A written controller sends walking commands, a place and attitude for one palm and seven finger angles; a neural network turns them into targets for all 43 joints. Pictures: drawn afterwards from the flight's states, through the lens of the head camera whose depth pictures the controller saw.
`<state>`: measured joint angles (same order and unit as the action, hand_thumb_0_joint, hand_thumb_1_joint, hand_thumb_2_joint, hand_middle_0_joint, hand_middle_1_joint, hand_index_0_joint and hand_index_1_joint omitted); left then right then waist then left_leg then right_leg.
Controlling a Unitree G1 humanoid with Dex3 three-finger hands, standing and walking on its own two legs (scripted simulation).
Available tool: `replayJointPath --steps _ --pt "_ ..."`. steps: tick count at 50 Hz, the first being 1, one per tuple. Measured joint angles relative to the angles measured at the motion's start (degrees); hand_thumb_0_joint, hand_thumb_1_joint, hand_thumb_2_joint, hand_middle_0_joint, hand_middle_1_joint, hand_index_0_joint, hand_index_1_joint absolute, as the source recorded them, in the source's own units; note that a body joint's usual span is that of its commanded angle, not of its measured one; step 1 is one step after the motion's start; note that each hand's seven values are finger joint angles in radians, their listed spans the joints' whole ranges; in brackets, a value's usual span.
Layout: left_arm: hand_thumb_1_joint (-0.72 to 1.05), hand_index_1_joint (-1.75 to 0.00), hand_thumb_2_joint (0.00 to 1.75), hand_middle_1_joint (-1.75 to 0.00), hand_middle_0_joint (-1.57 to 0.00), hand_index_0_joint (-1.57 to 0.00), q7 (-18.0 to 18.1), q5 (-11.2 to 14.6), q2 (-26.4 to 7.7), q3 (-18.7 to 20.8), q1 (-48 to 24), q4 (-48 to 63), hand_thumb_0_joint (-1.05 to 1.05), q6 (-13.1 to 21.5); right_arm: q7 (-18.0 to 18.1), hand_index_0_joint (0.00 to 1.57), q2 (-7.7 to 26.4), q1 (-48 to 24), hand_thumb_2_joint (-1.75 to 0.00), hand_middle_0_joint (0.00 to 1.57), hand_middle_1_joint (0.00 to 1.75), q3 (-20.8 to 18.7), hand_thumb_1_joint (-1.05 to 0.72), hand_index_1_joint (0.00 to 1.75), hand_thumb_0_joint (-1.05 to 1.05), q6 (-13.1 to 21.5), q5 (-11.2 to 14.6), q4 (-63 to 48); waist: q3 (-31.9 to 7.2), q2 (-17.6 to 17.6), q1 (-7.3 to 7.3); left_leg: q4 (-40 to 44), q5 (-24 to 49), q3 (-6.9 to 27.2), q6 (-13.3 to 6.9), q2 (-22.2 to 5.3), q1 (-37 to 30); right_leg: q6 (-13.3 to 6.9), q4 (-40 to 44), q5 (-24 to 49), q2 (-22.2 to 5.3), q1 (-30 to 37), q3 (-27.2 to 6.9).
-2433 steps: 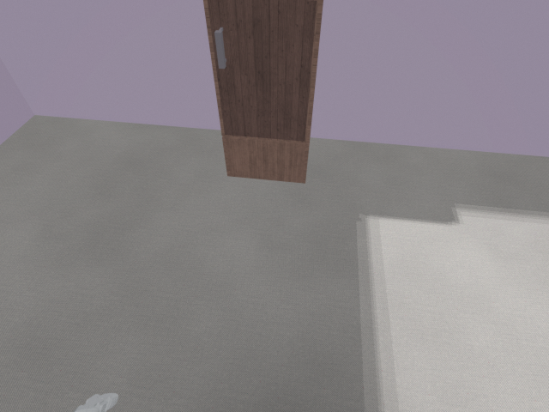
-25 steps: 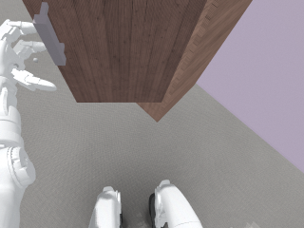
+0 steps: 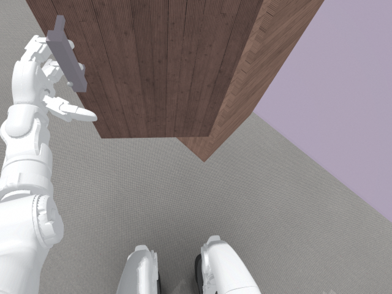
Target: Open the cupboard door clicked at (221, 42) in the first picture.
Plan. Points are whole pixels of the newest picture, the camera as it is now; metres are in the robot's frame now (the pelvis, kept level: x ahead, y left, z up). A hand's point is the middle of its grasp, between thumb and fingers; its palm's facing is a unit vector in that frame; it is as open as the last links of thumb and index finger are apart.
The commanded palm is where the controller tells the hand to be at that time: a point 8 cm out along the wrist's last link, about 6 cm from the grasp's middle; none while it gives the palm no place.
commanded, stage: slide the fingers in behind the handle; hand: left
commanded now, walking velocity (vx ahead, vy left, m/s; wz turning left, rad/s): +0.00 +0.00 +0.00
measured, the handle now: (71, 56) +0.57 +0.20 +0.06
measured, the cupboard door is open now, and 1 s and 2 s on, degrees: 47 47 76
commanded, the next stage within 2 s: close the thumb around the handle in 0.38 s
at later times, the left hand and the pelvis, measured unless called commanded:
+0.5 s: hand (75, 83) +0.51 +0.19 +0.05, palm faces -0.01 -1.00 -0.02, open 14.0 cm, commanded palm +0.49 +0.23 +0.05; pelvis +0.00 -0.01 +0.00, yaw +0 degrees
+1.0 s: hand (75, 83) +0.51 +0.19 +0.05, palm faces -0.01 -1.00 -0.02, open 7.2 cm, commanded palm +0.49 +0.23 +0.05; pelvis +0.00 -0.01 +0.00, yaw +0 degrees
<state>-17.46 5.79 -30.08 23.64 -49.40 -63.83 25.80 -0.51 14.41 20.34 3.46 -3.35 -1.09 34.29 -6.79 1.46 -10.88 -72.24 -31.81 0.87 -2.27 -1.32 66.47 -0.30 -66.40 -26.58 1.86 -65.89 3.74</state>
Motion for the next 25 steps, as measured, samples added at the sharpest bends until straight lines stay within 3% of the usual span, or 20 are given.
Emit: replayJointPath --steps 14,25 --pt "-0.5 -1.2 0.3 -1.2 -0.3 -0.3 0.76 -0.1 0.69 -0.32 -0.35 -0.64 -0.01 0.06 0.19 0.2 0.63 -0.31 -0.9 0.21 0.3 -0.43 -0.91 0.3 0.0 -0.43 0.11 0.4 0.22 0.18 0.24 0.3 0.19 0.09 0.47 -0.04 -0.44 -0.47 -0.26 -0.11 0.04 0.17 0.07" --pt "-0.5 -1.2 0.3 -1.2 -0.3 -0.3 -0.24 -0.18 -0.98 0.6 -1.42 -1.98 -0.01 -0.15 0.56 0.2 0.8 -0.71 -0.9 0.21 0.3 -0.2 -0.91 0.3 0.0 -0.02 0.26 0.11 0.3 -0.14 -0.05 -0.21 0.22 0.32 0.92 -0.28 0.38 -0.97 -1.01 -0.18 0.28 -0.81 0.29"
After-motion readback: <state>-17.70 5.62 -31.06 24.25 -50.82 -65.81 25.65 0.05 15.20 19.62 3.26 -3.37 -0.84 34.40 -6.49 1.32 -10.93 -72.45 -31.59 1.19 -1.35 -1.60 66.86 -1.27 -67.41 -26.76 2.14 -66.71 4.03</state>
